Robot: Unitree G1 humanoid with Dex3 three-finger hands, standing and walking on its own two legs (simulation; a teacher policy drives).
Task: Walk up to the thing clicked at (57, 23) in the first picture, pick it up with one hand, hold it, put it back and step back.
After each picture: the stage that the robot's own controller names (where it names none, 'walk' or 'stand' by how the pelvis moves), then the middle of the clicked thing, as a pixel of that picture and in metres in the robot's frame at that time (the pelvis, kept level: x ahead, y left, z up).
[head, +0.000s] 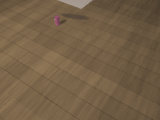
stand; (57, 20) +1.81 +0.37 -0.72
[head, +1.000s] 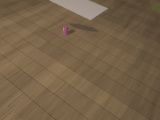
walk; (65, 30) +1.68 +0.17 -0.70
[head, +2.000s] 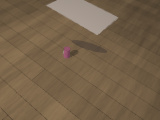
walk; (66, 52) +1.13 +0.13 -0.71
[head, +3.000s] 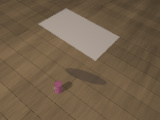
walk; (58, 87) +0.74 +0.17 -0.71
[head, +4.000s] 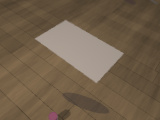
stand; (53, 119) +0.48 +0.19 -0.71
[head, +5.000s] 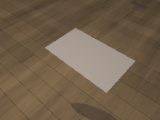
stand; out of the picture +0.42 +0.20 -0.72
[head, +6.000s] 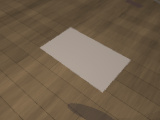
walk; out of the picture +0.40 +0.21 -0.72
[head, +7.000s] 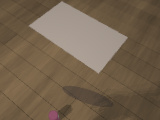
stand; (54, 117) +0.35 +0.22 -0.69
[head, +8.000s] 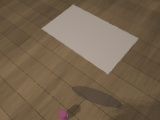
walk; (63, 115) +0.39 +0.22 -0.69
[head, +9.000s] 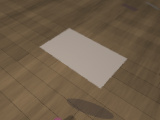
stand; out of the picture +0.49 +0.20 -0.72
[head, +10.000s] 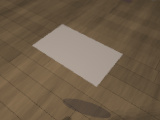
stand; out of the picture +0.43 +0.22 -0.72
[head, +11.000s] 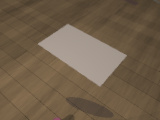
stand; out of the picture +0.45 +0.20 -0.73
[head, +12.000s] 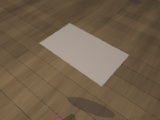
stand; out of the picture +0.45 +0.20 -0.73
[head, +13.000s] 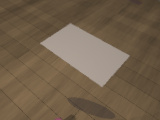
stand; out of the picture +0.44 +0.20 -0.73
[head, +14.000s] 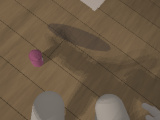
go down; (36, 58) +0.50 +0.23 -0.42
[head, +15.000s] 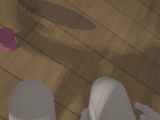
go down; (8, 40) +0.51 +0.28 -0.30
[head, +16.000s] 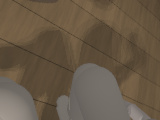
close in; out of the picture +0.48 +0.33 -0.24
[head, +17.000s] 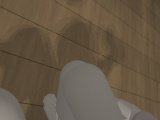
close; out of the picture +0.47 +0.34 -0.23
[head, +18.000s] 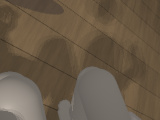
lift; out of the picture +0.45 +0.29 -0.25
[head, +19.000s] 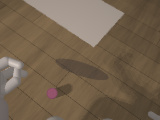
lift; (52, 93) +0.46 +0.17 -0.54
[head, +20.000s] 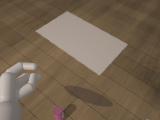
hold; (58, 114) +0.46 +0.17 -0.66
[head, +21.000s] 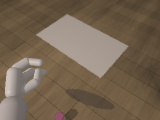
hold; (60, 119) +0.44 +0.17 -0.67
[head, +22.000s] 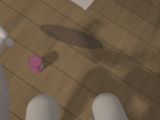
crouch; (36, 64) +0.49 +0.21 -0.43
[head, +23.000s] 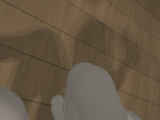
lower; out of the picture +0.47 +0.30 -0.24
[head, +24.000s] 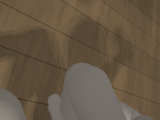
lower; out of the picture +0.47 +0.32 -0.24
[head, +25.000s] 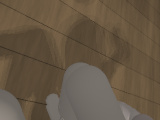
lower; out of the picture +0.47 +0.32 -0.24
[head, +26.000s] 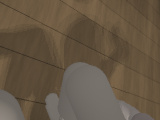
lower; out of the picture +0.47 +0.32 -0.24
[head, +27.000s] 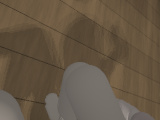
loosen; out of the picture +0.47 +0.32 -0.24
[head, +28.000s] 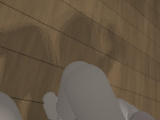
open; out of the picture +0.49 +0.33 -0.24
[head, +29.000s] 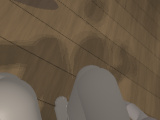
stand; out of the picture +0.54 +0.35 -0.28
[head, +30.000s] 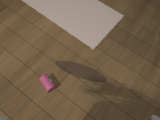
stand; (47, 83) +0.55 +0.21 -0.60
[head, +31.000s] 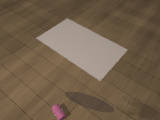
stand; (58, 112) +0.53 +0.18 -0.69
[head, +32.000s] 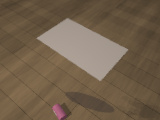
stand; (59, 112) +0.53 +0.18 -0.69
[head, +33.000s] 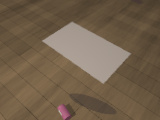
stand; (64, 112) +0.55 +0.17 -0.74
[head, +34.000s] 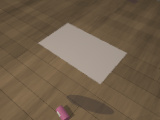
stand; (62, 113) +0.54 +0.18 -0.75
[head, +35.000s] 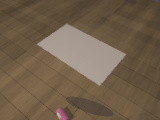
stand; (62, 115) +0.53 +0.18 -0.75
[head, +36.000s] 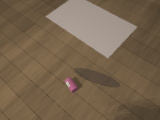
walk; (71, 84) +0.63 +0.16 -0.73
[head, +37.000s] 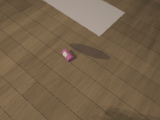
walk; (67, 55) +0.94 +0.12 -0.72
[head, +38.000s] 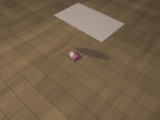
walk; (74, 55) +1.21 +0.17 -0.73
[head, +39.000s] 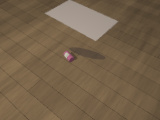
stand; (68, 56) +1.15 +0.15 -0.75
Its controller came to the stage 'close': yes
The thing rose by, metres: 0.01
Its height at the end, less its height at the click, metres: -0.02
